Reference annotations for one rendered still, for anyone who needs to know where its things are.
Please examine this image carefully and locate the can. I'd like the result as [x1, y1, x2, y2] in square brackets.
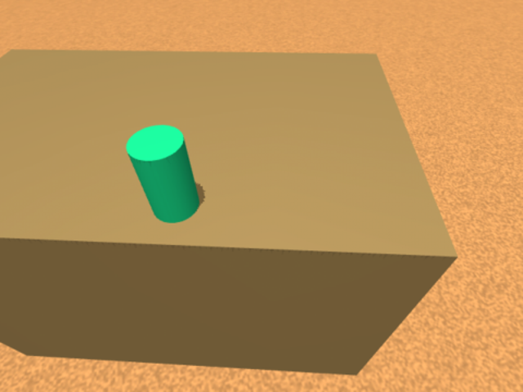
[126, 125, 199, 223]

